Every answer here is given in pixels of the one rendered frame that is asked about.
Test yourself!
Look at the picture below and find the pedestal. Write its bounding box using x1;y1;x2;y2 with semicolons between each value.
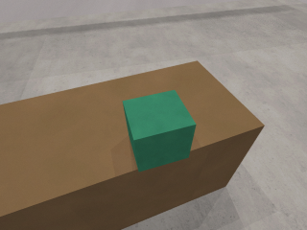
0;60;265;230

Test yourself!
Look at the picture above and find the carton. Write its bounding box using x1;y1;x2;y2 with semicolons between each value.
122;90;196;172

